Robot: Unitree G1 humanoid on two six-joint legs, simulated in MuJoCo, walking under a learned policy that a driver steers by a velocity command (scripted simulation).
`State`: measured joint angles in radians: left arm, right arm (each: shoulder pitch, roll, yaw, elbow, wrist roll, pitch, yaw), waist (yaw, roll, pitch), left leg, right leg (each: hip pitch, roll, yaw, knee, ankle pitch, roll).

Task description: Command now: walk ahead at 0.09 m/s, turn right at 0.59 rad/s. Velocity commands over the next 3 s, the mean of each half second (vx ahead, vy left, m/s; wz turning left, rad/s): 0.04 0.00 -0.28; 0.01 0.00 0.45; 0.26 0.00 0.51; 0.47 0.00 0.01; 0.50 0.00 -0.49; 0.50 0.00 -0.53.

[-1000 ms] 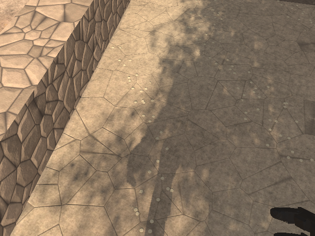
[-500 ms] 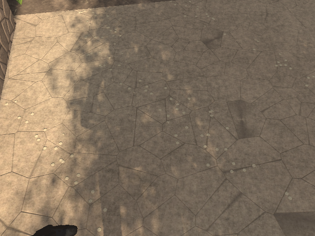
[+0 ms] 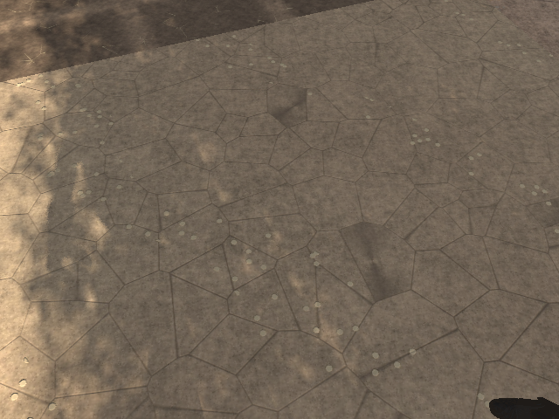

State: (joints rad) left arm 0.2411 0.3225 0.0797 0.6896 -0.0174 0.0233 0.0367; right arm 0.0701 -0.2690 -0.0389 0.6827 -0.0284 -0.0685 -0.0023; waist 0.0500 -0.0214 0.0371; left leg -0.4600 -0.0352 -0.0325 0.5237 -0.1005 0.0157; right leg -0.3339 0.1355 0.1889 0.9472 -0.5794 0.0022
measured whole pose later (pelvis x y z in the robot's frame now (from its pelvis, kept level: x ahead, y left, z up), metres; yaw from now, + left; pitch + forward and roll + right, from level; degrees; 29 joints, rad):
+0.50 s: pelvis +0.03 -0.03 +0.02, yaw -6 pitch +0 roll +1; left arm 0.17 0.22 0.03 0.69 0.03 0.02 0.02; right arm 0.20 -0.30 -0.06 0.83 0.01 0.03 -0.01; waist -0.03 0.04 0.03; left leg -0.43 0.01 -0.02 0.90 -0.47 -0.06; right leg -0.22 -0.01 -0.04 0.48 -0.26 -0.03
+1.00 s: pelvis +0.02 +0.02 +0.02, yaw +11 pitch +2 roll -2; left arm 0.10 0.33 0.10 0.76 0.00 0.03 0.05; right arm 0.19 -0.30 -0.06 0.71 0.01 0.01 -0.02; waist -0.01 -0.03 0.06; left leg -0.25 -0.05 -0.07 0.43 -0.20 0.07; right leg -0.51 0.00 0.06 1.04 -0.37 0.08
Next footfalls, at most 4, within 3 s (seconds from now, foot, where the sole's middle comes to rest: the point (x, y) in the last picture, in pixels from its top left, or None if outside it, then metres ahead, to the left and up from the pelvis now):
0.34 right None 0.06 -0.14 -0.76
0.76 left None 0.05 0.11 -0.76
1.26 right None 0.14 -0.10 -0.76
1.70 left None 0.28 0.29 -0.76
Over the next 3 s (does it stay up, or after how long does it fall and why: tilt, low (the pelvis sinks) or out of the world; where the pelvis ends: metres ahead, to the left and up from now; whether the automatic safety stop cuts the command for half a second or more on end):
stays up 0.88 0.37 0.02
